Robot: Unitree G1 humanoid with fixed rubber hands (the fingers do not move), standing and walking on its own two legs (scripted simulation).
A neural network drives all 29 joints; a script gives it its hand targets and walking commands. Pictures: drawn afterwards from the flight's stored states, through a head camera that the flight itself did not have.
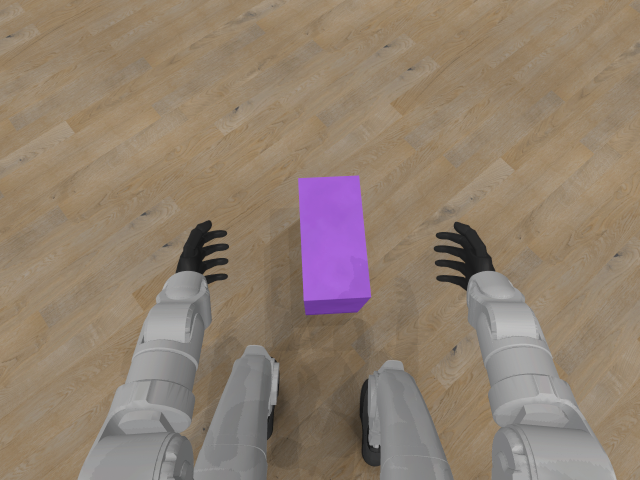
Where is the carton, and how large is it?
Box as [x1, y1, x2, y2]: [298, 176, 370, 314]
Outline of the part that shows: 358,176 298,178 303,295 306,314 355,312 370,297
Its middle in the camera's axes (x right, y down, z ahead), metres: +0.03 +0.04 +1.00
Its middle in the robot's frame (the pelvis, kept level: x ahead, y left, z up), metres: +0.51 -0.01 -0.55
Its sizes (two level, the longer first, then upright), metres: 0.290 0.145 0.266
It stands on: the floor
